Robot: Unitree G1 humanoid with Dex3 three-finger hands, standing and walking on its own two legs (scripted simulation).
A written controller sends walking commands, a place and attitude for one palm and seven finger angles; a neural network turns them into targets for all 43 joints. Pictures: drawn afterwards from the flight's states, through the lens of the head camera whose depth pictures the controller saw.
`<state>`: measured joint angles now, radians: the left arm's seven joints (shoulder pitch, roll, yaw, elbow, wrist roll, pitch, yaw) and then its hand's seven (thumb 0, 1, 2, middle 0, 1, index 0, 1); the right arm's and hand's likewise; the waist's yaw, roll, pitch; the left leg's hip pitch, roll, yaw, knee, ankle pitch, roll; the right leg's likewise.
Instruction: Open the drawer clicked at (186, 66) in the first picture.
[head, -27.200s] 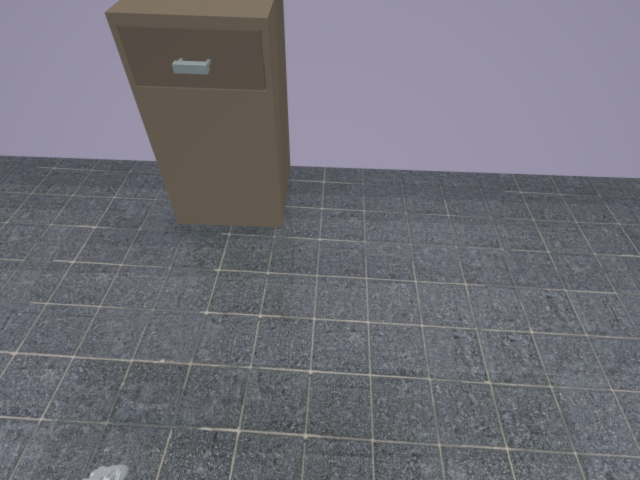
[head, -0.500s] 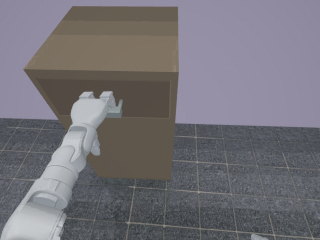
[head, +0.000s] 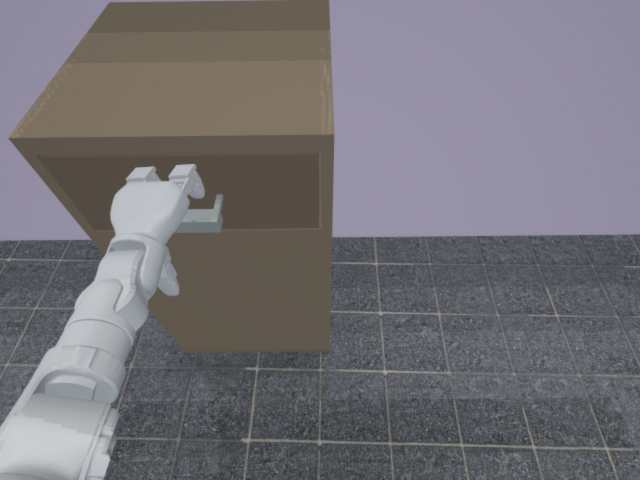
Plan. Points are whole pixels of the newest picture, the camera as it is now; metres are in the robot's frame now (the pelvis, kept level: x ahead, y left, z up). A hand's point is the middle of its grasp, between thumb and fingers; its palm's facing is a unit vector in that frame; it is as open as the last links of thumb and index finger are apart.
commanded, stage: re-aim the fingers above the handle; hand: left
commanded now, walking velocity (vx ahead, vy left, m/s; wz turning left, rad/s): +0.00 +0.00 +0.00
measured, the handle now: (191, 210) +0.53 +0.21 -0.01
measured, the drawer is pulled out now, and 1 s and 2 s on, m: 0.00 0.00 0.00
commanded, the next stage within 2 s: lower the fingers behind the handle in 1.46 s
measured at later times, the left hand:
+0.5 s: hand (159, 218) +0.45 +0.22 +0.06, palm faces +0.09 +0.00 -1.00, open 13.8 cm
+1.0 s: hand (135, 235) +0.43 +0.26 +0.04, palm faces -0.10 +0.04 -0.99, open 13.8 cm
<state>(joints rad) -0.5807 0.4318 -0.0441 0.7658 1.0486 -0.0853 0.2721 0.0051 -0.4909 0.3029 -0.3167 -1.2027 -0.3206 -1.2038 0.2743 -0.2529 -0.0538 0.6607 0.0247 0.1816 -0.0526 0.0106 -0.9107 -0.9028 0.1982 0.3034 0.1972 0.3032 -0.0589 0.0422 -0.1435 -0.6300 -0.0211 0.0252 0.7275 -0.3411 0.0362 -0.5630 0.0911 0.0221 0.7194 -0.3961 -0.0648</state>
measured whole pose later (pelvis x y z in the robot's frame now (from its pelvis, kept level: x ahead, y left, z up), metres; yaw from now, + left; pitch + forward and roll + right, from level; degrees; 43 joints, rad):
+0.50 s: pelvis +0.00 +0.02 +0.00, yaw -1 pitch +15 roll -1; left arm -0.66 0.37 -0.09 0.84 1.07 0.11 0.36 0.01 -0.49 0.30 -0.31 -1.20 -0.32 -1.20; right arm 0.26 -0.23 -0.04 0.66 0.02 0.19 -0.01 0.01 -0.91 -0.90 0.20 0.30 0.20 0.30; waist -0.04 0.07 -0.16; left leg -0.65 -0.03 0.05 0.74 -0.35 0.06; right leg -0.58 0.08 0.05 0.73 -0.40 -0.04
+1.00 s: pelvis +0.00 +0.01 +0.00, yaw +0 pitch +14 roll +0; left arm -0.72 0.40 -0.15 0.96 1.00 0.29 0.25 0.01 -0.49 0.30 -0.31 -1.20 -0.31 -1.20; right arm 0.26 -0.24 -0.02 0.67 0.04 0.21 -0.03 0.01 -0.91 -0.90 0.20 0.30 0.20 0.30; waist -0.04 0.07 -0.14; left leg -0.62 -0.03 0.04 0.70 -0.32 0.05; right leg -0.56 0.08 0.04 0.70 -0.38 -0.04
